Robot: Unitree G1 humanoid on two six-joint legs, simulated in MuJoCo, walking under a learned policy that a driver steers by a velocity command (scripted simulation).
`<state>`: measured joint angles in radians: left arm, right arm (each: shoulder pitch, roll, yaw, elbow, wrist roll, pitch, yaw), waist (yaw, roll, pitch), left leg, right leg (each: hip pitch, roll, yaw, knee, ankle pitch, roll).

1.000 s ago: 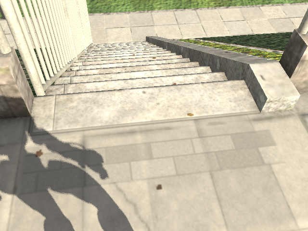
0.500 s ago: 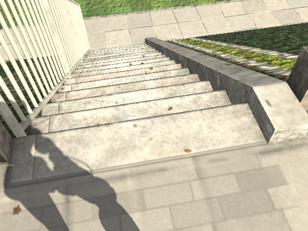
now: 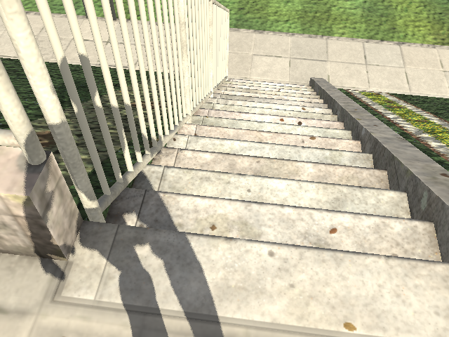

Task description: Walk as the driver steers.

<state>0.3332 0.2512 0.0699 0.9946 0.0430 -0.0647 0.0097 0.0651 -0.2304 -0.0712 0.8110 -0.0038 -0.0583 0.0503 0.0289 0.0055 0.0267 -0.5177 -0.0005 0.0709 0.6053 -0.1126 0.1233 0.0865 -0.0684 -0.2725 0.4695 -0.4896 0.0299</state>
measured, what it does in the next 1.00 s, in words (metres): walks ahead, turning right: right foot, then left foot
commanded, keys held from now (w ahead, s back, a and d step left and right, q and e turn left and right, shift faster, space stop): w+q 0.10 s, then w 0.08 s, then w+e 0.78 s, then w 0.04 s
